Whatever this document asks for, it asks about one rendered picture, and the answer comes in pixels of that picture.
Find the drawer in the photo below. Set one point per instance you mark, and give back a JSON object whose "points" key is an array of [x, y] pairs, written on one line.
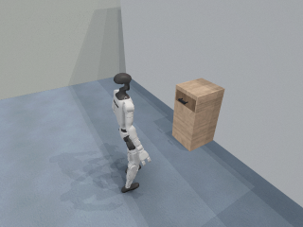
{"points": [[191, 103]]}

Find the handle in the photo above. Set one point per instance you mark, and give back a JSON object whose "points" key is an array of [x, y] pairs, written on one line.
{"points": [[182, 101]]}

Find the robot right foot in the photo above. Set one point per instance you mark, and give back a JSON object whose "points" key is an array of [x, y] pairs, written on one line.
{"points": [[133, 186]]}

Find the cabinet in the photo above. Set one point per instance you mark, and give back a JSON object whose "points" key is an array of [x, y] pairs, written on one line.
{"points": [[195, 129]]}

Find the robot right upper arm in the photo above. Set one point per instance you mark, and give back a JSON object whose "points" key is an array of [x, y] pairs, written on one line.
{"points": [[128, 109]]}

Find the robot right forearm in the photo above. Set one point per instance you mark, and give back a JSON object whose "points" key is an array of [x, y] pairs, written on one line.
{"points": [[135, 140]]}

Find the robot left upper arm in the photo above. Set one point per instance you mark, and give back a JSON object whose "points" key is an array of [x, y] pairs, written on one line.
{"points": [[113, 104]]}

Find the robot right hand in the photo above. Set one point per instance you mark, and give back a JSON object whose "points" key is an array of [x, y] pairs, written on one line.
{"points": [[144, 155]]}

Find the right robot shin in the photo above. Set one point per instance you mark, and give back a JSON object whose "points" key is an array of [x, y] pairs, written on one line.
{"points": [[131, 175]]}

